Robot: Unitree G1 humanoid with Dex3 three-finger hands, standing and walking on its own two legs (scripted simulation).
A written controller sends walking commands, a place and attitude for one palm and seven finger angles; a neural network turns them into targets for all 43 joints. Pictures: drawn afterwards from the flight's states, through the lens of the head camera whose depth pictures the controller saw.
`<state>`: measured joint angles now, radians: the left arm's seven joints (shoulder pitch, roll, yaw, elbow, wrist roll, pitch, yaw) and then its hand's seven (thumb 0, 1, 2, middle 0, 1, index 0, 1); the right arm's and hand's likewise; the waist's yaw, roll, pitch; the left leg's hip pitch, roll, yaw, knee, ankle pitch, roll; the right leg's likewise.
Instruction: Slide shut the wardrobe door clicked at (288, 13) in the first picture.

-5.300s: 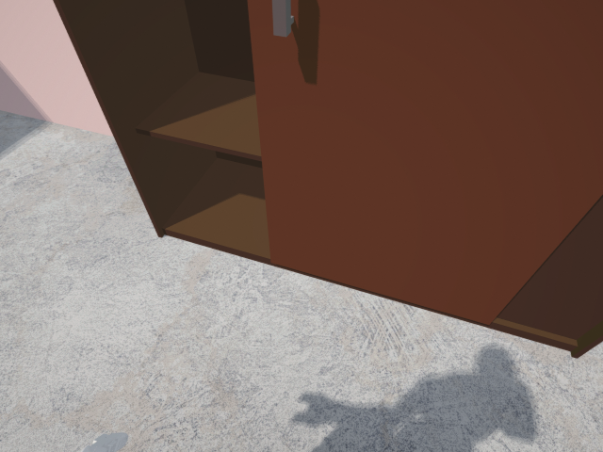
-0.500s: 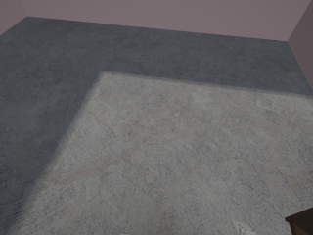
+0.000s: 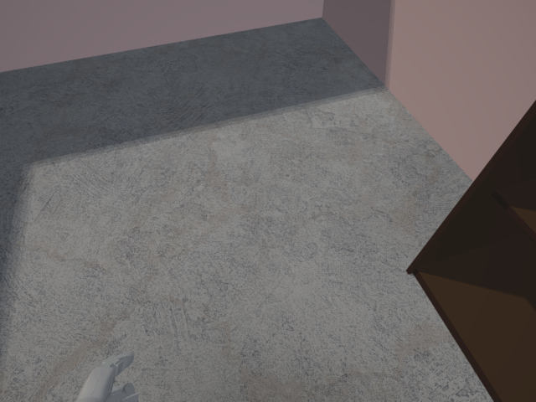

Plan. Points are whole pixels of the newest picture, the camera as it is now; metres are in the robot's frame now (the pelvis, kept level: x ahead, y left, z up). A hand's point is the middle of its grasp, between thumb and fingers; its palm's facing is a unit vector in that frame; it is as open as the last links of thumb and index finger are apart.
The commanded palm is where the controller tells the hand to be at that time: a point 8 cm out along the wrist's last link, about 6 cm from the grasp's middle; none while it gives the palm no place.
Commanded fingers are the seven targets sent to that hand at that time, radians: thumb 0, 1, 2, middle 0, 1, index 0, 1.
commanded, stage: turn to face it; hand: right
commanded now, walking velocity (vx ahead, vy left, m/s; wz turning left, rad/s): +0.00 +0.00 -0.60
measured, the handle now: out of the picture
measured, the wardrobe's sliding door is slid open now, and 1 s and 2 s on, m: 0.52 0.52 0.52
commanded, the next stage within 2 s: take the last steps up to it in 1.96 s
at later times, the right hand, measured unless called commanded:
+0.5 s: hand out of the picture +0.05 -0.19 -0.12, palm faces +0.31 +0.91 -0.29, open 7.4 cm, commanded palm none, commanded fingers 0.00 -0.90 -0.90 0.20 0.30 0.20 0.30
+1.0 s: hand out of the picture -0.11 -0.22 -0.15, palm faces +0.60 +0.75 -0.26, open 7.4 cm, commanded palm none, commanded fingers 0.00 -0.90 -0.90 0.20 0.30 0.20 0.30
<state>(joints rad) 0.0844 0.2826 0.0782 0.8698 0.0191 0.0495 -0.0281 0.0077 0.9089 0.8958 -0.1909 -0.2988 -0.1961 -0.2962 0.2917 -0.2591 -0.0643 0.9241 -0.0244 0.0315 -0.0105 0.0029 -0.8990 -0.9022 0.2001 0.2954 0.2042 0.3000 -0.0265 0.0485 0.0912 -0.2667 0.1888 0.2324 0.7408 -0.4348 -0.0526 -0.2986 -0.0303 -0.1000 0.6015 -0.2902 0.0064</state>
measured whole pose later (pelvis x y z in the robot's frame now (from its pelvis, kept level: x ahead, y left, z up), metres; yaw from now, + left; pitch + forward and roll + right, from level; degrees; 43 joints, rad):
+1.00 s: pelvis -0.03 +0.00 +0.01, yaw -36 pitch +0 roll +1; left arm 0.16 0.22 0.05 0.90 0.02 0.03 -0.01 0.01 0.90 0.90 -0.20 -0.30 -0.20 -0.30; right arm 0.22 -0.28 -0.08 0.91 -0.02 0.06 -0.01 0.01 -0.90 -0.90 0.20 0.29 0.20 0.30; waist 0.00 0.03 0.07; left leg -0.47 0.10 0.04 1.06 -0.42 -0.08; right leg -0.29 0.02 -0.01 0.53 -0.24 -0.04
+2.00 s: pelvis -0.06 +0.01 +0.02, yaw -66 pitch -1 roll +1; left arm 0.20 0.17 0.03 0.95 0.02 0.03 0.00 0.01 0.90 0.89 -0.20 -0.30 -0.20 -0.30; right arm 0.19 -0.23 -0.05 0.94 -0.01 0.05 -0.02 0.00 -0.90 -0.90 0.20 0.29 0.20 0.30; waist 0.01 0.01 0.05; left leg -0.39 0.06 0.02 0.89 -0.42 -0.08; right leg -0.20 0.05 0.02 0.45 -0.23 -0.06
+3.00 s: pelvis -0.02 -0.19 +0.01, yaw -70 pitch -1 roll -2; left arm 0.41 0.11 0.03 1.14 0.03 -0.04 0.02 0.00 0.91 0.90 -0.20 -0.30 -0.20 -0.30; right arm 0.16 -0.17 -0.06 1.00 -0.02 -0.02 0.01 0.00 -0.91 -0.90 0.19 0.29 0.20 0.30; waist 0.05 0.00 0.05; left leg -0.43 0.07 0.10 0.63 -0.18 0.02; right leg 0.01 -0.02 -0.17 0.42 -0.40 0.01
